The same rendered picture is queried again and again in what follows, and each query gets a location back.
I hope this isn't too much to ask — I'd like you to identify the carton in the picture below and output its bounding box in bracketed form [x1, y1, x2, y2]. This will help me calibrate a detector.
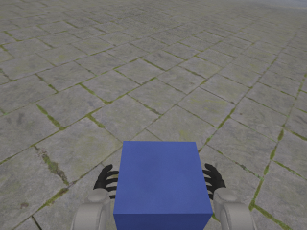
[113, 141, 213, 230]

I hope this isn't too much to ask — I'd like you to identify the left robot forearm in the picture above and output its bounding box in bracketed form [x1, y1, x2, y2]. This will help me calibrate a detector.
[69, 188, 111, 230]

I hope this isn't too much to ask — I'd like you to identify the robot right hand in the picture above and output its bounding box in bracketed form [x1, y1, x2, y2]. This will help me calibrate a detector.
[202, 163, 226, 200]

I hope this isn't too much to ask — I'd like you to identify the robot left hand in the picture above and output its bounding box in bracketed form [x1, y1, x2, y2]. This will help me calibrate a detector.
[93, 164, 119, 199]

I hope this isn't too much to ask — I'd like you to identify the right robot forearm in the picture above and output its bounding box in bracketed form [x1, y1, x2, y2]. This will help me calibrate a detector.
[213, 187, 258, 230]

